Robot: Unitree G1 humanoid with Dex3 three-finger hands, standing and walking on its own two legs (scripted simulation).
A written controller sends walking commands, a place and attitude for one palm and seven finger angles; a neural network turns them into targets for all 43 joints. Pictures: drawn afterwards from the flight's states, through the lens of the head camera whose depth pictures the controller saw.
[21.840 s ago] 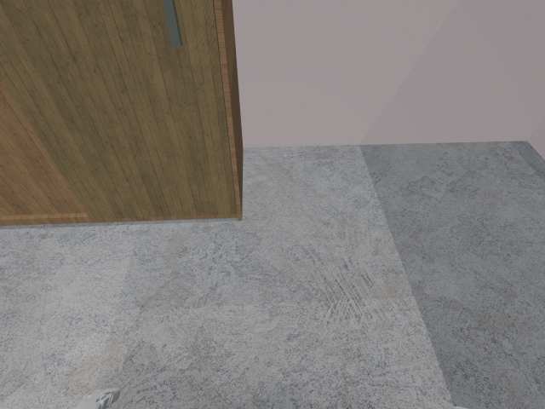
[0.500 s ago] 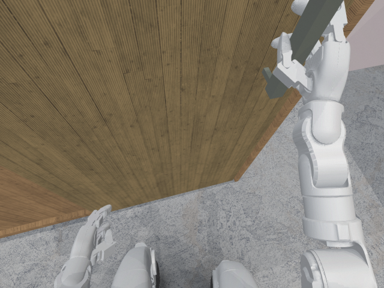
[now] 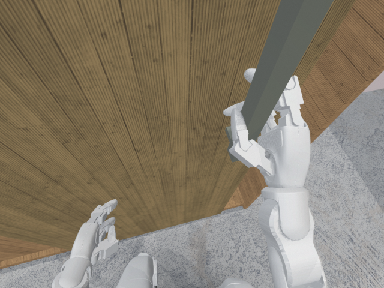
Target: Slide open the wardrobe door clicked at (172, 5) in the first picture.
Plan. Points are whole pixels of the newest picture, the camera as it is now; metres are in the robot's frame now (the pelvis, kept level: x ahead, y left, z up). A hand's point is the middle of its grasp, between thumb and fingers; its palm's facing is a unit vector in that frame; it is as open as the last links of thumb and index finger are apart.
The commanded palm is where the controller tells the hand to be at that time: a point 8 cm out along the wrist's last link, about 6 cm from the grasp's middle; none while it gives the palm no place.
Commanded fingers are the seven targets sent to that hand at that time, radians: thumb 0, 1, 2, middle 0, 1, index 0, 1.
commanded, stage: step sideways, sliding the door along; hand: right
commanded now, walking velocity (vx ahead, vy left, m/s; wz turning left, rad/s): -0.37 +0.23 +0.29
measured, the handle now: (254, 86) +0.34 -0.10 +0.24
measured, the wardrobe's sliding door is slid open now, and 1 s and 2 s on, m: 0.13 0.27 0.44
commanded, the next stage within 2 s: none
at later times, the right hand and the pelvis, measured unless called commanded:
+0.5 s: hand (171, 165) +0.27 +0.01 +0.19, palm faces -0.33 +0.94 -0.03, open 8.1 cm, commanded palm +0.26 -0.01 +0.19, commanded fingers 0.00 -0.90 -0.90 0.45 1.40 0.45 1.40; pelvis -0.04 +0.00 -0.01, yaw +10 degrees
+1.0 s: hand (135, 160) +0.27 +0.06 +0.20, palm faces -0.05 +1.00 -0.03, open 6.5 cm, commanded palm +0.24 +0.07 +0.20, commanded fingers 0.00 -0.90 -0.90 0.45 1.40 0.45 1.40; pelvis -0.17 +0.11 +0.00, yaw +9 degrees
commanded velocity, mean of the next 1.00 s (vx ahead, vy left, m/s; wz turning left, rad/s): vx -0.11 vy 0.29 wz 0.03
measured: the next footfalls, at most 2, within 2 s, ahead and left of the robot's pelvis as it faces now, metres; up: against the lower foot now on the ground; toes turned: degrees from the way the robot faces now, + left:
left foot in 0.14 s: +0.17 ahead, +0.11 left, +0.00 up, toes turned +11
right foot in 0.38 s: +0.04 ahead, -0.14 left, +0.00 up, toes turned +0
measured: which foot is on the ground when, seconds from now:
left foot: up 0.00-0.12, down 0.14-0.42, up 0.44-0.72, down 0.74-0.92, up 0.94-1.00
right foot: down 0.00-0.20, up 0.22-0.36, down 0.38-0.76, up 0.78-0.90, down 0.92-1.00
